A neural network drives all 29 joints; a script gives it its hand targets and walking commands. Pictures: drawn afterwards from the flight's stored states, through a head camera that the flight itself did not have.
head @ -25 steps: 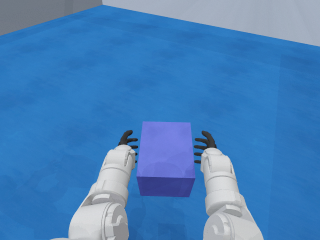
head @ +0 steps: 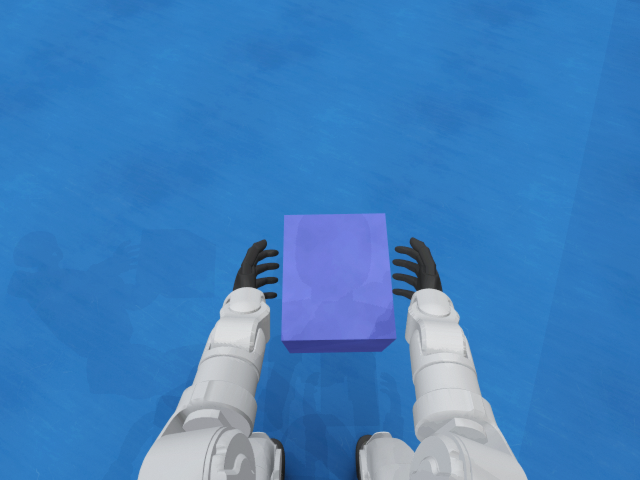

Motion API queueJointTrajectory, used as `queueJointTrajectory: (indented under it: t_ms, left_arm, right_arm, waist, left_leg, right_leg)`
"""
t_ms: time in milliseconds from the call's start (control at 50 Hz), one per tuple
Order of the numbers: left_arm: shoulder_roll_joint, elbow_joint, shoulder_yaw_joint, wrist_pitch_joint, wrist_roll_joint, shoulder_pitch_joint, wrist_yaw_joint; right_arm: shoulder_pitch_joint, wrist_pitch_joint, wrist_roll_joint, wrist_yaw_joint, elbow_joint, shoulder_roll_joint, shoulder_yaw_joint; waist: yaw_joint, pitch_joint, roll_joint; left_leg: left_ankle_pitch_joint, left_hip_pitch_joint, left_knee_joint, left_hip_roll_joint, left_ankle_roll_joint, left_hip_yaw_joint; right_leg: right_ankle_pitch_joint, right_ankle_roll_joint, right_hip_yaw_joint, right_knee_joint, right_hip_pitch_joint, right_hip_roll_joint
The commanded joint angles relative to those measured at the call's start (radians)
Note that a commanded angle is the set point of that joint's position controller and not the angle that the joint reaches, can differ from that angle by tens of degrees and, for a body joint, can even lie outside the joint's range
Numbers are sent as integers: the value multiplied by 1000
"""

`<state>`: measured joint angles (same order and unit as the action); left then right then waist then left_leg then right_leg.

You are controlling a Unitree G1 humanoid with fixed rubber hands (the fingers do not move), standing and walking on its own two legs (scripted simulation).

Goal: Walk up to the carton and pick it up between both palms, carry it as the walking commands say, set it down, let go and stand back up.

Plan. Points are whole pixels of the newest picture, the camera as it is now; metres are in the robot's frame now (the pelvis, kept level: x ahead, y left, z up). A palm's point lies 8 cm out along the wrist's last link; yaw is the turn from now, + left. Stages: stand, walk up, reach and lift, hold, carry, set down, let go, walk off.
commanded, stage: set down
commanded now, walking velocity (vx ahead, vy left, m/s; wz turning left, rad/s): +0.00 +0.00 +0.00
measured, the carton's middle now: (335, 286) +0.38 -0.02 -0.13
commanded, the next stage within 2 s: none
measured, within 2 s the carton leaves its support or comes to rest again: neither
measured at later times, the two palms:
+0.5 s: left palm (267, 318) +0.33 +0.09 -0.15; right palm (412, 316) +0.34 -0.15 -0.15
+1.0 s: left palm (274, 326) +0.35 +0.08 -0.24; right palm (402, 320) +0.36 -0.15 -0.24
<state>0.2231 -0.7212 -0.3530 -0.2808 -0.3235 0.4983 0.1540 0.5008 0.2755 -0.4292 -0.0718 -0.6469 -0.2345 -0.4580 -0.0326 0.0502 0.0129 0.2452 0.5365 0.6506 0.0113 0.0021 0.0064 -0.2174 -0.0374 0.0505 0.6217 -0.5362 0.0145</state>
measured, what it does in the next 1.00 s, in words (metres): lowers itself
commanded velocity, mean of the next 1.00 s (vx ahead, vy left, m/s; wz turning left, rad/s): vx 0.00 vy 0.00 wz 0.00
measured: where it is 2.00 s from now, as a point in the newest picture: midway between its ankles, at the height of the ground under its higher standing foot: outside the picture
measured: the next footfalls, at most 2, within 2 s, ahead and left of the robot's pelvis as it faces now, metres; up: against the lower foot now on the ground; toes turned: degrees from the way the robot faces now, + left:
none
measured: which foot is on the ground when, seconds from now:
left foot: down 0.00-1.00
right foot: down 0.00-1.00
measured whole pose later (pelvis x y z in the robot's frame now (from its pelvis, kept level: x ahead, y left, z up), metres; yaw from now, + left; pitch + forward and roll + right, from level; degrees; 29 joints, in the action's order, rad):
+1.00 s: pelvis -0.03 -0.02 -0.09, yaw +1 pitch +34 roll +2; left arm 0.10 -0.72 -0.14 0.05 -0.14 0.68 0.33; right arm 0.72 -0.06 -0.05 -0.28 -0.74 -0.02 -0.13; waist -0.02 0.10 -0.02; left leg 0.32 1.37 1.09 0.01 0.03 0.01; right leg -0.31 -0.03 0.07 1.11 -1.40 -0.01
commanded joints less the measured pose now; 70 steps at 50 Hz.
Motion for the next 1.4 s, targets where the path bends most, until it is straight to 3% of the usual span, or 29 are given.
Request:
queueJointTrajectory:
  t_ms: [0, 40, 200, 220, 300, 320, 340, 360, 380, 400, 420, 440, 520, 660, 800, 820, 880, 940, 960, 1000, 1060, 1080, 1100, 1140, 1160, 1180, 1240, 1260, 1380]
  left_arm:
    - [906, 70, 420, 154, 54, 512, -223]
    - [881, 102, 427, 182, 54, 612, -214]
    - [755, 122, 452, 306, 86, 606, -172]
    - [754, 120, 484, 315, 91, 540, -162]
    - [638, 148, 552, 337, 187, 604, -124]
    - [603, 131, 515, 328, 176, 563, -119]
    - [596, 171, 549, 340, 209, 658, -117]
    - [600, 194, 572, 340, 216, 633, -105]
    - [594, 172, 545, 339, 213, 625, -94]
    - [506, 151, 506, 338, 182, 520, -72]
    - [515, 184, 533, 336, 209, 531, -53]
    - [483, 169, 491, 340, 177, 480, -43]
    - [394, 133, 462, 350, 208, 601, -36]
    - [314, 135, 433, 396, 208, 587, 22]
    - [93, 132, 390, 394, 284, 549, 84]
    - [89, 95, 360, 400, 263, 493, 87]
    - [29, 81, 356, 406, 270, 448, 99]
    - [60, 188, 418, 418, 322, 551, 107]
    - [87, 181, 434, 408, 329, 518, 107]
    - [98, 203, 486, 416, 353, 538, 106]
    - [95, 141, 452, 406, 339, 566, 102]
    - [39, 229, 445, 420, 342, 571, 104]
    - [166, 307, 576, 427, 411, 661, 90]
    - [57, 209, 446, 404, 362, 572, 109]
    - [21, 189, 426, 394, 346, 594, 110]
    - [73, 210, 471, 402, 359, 620, 107]
    - [114, 175, 498, 393, 392, 711, 99]
    - [86, 132, 414, 385, 341, 647, 108]
    - [231, 145, 491, 372, 392, 821, 80]
  right_arm:
    - [450, -103, 138, 231, -23, -893, 509]
    - [432, -129, 98, 217, -60, -863, 435]
    - [452, -245, 127, 147, -85, -768, 559]
    - [519, -275, 191, 143, 34, -803, 662]
    - [511, -298, 222, 72, 56, -620, 677]
    - [518, -302, 249, 72, 73, -602, 687]
    - [519, -292, 228, 57, 65, -605, 691]
    - [572, -297, 279, 34, 137, -634, 768]
    - [495, -293, 241, 26, 78, -595, 712]
    - [482, -295, 261, 18, 45, -505, 680]
    - [515, -307, 299, 4, 123, -491, 704]
    - [576, -314, 314, 3, 161, -480, 733]
    - [480, -300, 266, -32, -15, -391, 612]
    - [554, -349, 307, -67, -24, -346, 610]
    - [560, -382, 375, -134, 38, 22, 542]
    - [566, -384, 409, -124, 12, -19, 597]
    - [518, -390, 385, -151, 11, 35, 535]
    - [546, -384, 433, -142, -7, 11, 561]
    - [627, -393, 469, -132, 78, -10, 635]
    - [595, -402, 457, -149, 95, 4, 595]
    - [574, -392, 420, -153, 17, 12, 561]
    - [605, -392, 438, -148, 116, -16, 619]
    - [676, -398, 459, -143, 153, -87, 663]
    - [655, -388, 443, -162, 115, 3, 634]
    - [633, -384, 398, -169, 90, 62, 525]
    - [701, -384, 480, -152, 103, -60, 637]
    - [734, -376, 425, -154, 68, -15, 583]
    - [681, -359, 425, -144, -20, -13, 577]
    - [904, -352, 460, -120, 57, -123, 656]
  waist:
    - [45, -646, -57]
    - [-33, -630, -10]
    - [28, -827, -27]
    - [94, -950, -13]
    - [16, -939, -52]
    - [76, -935, -43]
    - [-16, -933, -69]
    - [73, -1017, -55]
    - [11, -1012, -75]
    - [72, -949, -18]
    - [25, -990, -57]
    - [127, -938, -61]
    - [-7, -863, -46]
    - [80, -855, -75]
    - [56, -898, -10]
    - [141, -890, -46]
    - [70, -927, -64]
    - [78, -1019, -10]
    - [128, -1061, -86]
    - [40, -1083, -18]
    - [37, -983, -25]
    - [93, -1099, -56]
    - [16, -1167, -89]
    - [91, -1136, -78]
    - [-1, -1148, -52]
    - [129, -1134, -87]
    - [-4, -1071, -68]
    - [99, -1009, -62]
    - [76, -1121, -87]
  left_leg:
    - [-347, -142, 8, -133, -15, 108]
    - [-247, -62, 26, -138, -17, 99]
    - [-235, 119, 165, -165, -4, 34]
    - [-283, 70, 193, -168, -4, 32]
    - [-146, 170, 232, -172, -4, 17]
    - [-116, 167, 260, -175, 6, 3]
    - [-81, 201, 255, -185, -2, 12]
    - [-152, 194, 284, -186, -6, 4]
    - [-143, 215, 302, -192, 13, -5]
    - [-118, 176, 283, -182, 5, -5]
    - [-149, 128, 285, -176, -5, 9]
    - [-154, 193, 311, -180, -2, -2]
    - [14, 314, 336, -183, 0, -18]
    - [-45, 325, 372, -185, 4, 11]
    - [-108, 337, 412, -166, 18, -2]
    - [-111, 343, 423, -165, 11, -9]
    - [-139, 434, 441, -167, 4, -7]
    - [-183, 402, 472, -164, 7, -7]
    - [-192, 412, 488, -158, 6, 2]
    - [-240, 433, 499, -177, 4, 5]
    - [-119, 568, 526, -177, 3, -15]
    - [-188, 552, 556, -182, -3, -17]
    - [-253, 528, 550, -182, 1, 14]
    - [-199, 597, 600, -183, 9, -25]
    - [-188, 603, 586, -183, 13, -16]
    - [-208, 598, 597, -184, 2, -22]
    - [-93, 630, 626, -197, 2, 2]
    - [-133, 639, 623, -194, 19, -19]
    - [-112, 742, 696, -202, 11, -24]
  right_leg:
    - [292, 42, -9, 61, 49, -165]
    - [213, 47, 3, 63, 1, -147]
    - [247, 24, -3, 193, -83, -161]
    - [269, 15, 2, 221, -46, -152]
    - [124, 11, -35, 259, -113, -165]
    - [83, 11, -31, 280, -144, -161]
    - [79, 11, -47, 266, -148, -179]
    - [152, 5, -26, 300, -77, -166]
    - [156, 3, -29, 302, -94, -169]
    - [105, 5, -56, 349, -205, -170]
    - [127, 8, -63, 317, -153, -177]
    - [112, 0, -40, 352, -226, -168]
    - [-22, 9, -47, 349, -244, -167]
    - [10, 18, -56, 421, -372, -176]
    - [43, 33, -53, 447, -399, -162]
    - [53, 35, -23, 449, -380, -155]
    - [120, 31, -20, 477, -373, -147]
    - [153, 40, -10, 513, -394, -148]
    - [142, 44, -25, 535, -373, -149]
    - [243, 37, -34, 555, -341, -149]
    - [118, 36, -22, 563, -396, -144]
    - [211, 23, -19, 595, -355, -138]
    - [285, 24, -45, 622, -310, -153]
    - [246, 30, 0, 636, -331, -138]
    - [255, 23, -41, 657, -348, -143]
    - [233, 18, -39, 671, -378, -147]
    - [105, 18, -53, 676, -460, -153]
    - [144, 30, -36, 694, -504, -146]
    - [120, 14, -42, 764, -508, -159]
